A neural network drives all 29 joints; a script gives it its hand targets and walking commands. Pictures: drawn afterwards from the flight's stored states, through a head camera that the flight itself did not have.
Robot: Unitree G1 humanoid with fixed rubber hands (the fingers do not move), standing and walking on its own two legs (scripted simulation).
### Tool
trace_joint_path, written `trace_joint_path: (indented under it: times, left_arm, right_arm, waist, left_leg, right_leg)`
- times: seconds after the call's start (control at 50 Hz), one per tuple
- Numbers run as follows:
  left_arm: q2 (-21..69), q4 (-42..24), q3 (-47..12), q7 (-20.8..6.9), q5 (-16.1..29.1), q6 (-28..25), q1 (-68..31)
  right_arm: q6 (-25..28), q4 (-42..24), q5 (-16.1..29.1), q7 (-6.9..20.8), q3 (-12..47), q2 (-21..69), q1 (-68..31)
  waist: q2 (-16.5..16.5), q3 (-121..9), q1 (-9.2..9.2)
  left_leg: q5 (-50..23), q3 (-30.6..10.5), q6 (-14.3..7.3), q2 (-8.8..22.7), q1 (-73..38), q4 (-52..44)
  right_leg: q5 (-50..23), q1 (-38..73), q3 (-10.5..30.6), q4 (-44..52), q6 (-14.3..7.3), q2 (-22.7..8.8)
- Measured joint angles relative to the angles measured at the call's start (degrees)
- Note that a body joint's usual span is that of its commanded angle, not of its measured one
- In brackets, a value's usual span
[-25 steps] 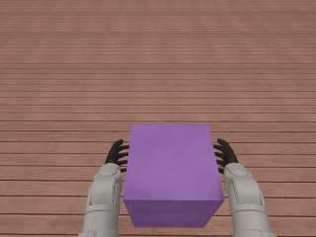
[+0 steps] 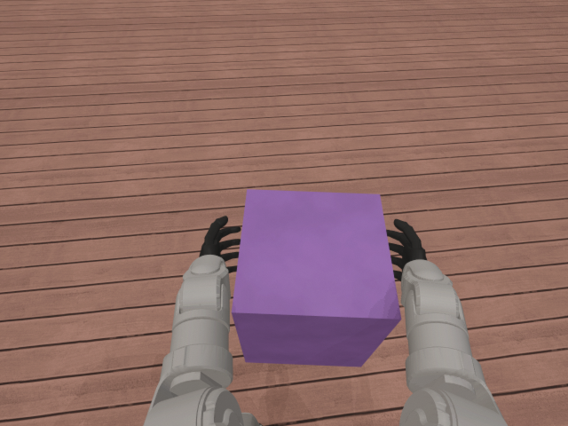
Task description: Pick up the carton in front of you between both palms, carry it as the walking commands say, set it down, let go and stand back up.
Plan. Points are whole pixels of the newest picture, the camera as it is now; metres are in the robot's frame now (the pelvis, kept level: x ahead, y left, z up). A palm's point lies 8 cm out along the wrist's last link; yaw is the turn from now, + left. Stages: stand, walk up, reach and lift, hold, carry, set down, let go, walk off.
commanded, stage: set down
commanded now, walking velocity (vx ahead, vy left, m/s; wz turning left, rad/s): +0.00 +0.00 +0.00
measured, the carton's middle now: (307, 284) +0.35 +0.00 -0.06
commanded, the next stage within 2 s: none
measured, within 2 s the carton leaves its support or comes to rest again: neither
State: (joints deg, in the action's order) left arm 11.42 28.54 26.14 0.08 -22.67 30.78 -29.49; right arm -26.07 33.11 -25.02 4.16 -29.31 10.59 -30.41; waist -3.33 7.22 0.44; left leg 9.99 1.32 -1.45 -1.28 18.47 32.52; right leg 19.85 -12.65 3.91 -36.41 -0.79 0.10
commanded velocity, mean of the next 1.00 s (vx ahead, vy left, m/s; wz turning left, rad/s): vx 0.00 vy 0.00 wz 0.00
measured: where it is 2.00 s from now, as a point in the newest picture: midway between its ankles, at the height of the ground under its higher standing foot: outside the picture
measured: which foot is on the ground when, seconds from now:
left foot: down 0.00-1.00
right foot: down 0.00-1.00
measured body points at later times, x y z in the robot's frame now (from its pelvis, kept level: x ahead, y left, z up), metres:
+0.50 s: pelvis -0.02 -0.02 -0.12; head +0.18 +0.01 +0.28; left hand +0.37 +0.17 -0.20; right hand +0.40 -0.13 -0.18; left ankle +0.09 +0.10 -0.73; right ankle +0.01 -0.14 -0.73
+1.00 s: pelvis -0.05 -0.02 -0.23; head +0.22 +0.01 +0.12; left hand +0.39 +0.22 -0.34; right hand +0.44 -0.08 -0.34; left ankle +0.09 +0.10 -0.73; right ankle +0.01 -0.14 -0.73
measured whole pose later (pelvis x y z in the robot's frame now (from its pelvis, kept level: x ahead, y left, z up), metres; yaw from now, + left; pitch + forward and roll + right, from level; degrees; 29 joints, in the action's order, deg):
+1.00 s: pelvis -0.05 -0.02 -0.23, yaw -3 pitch +45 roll -3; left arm -1.6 36.4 26.6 0.9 -9.5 12.2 -48.2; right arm -9.9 42.4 -8.6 -7.2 -19.0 3.4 -53.1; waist -5.0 -9.4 6.7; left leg 22.1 -2.7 1.0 1.5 114.5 91.5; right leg 34.8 -107.1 -0.2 -96.8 0.3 5.1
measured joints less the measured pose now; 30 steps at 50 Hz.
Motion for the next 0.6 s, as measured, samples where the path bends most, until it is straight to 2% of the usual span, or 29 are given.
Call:
trace_joint_path:
  times: [0.06,0.14,0.22,0.3,0.42,0.6]
  left_arm:
    - [0.49,2.14,1.59,-0.06,-1.66,-3.84,-1.89]
    - [0.57,2.12,1.31,0.37,-1.65,-10.03,-1.54]
    - [-1.06,1.54,-0.77,1.41,1.64,-16.63,-0.52]
    - [-3.57,0.61,-3.41,2.33,6.17,-20.65,-0.67]
    - [-6.29,0.02,-5.48,2.76,10.43,-21.54,-2.52]
    - [-7.69,3.85,-1.37,0.88,9.51,-18.35,-7.81]
  right_arm:
    - [3.11,1.65,-0.79,0.27,-1.18,-0.76,-1.78]
    - [8.77,2.77,0.72,-0.01,-0.24,-1.76,-2.57]
    - [14.83,3.33,4.5,-1.65,2.55,-2.51,-3.14]
    - [18.63,2.39,9.2,-3.86,6.21,-3.17,-3.61]
    - [19.58,1.29,14.63,-6.31,9.58,-4.26,-4.93]
    - [16.03,4.57,13.92,-7.66,7.04,-3.64,-10.34]
  waist:
    - [0.04,-0.35,0.23]
    - [0.17,-0.89,0.83]
    - [0.47,-1.9,1.04]
    - [0.44,-4.81,1.29]
    - [-0.21,-11.76,2.2]
    - [-1.21,-17.63,3.75]
  left_leg:
    - [0.73,0.42,-0.26,0.04,6.64,3.36]
    - [1.26,0.42,-0.33,0.36,17.68,7.88]
    - [1.64,-0.52,-0.02,0.78,30.39,13.11]
    - [2.7,-1.66,0.62,1.3,43.5,19.6]
    - [5.56,-2.69,1.58,2.13,58.72,29.47]
    - [8.75,-3.24,2.36,2.76,71.16,39.39]
  right_leg:
    - [0.73,-6.83,0.47,-3.66,0.93,0.09]
    - [1.43,-17.92,0.5,-8.46,1.61,0.54]
    - [2.14,-30.28,-0.43,-13.66,1.89,1.19]
    - [3.61,-43.02,-1.56,-20.13,1.7,1.99]
    - [6.72,-57.95,-2.59,-30.0,1.05,3.2]
    - [10.29,-70.38,-3.17,-40.31,0.45,4.18]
